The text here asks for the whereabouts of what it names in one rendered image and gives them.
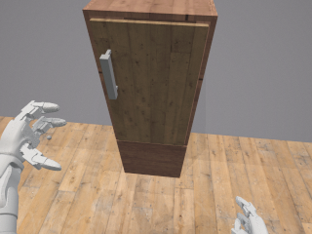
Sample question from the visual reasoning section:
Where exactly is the right robot hand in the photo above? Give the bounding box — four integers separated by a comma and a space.
231, 196, 269, 234

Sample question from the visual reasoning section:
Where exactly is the left robot hand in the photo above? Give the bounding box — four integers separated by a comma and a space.
0, 100, 67, 171

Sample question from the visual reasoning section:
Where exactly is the robot left forearm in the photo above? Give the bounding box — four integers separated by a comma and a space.
0, 154, 24, 234

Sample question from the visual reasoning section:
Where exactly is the cupboard door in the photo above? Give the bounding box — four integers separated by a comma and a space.
90, 18, 209, 146

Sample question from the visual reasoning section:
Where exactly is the handle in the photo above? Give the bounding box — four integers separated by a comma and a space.
99, 49, 118, 99

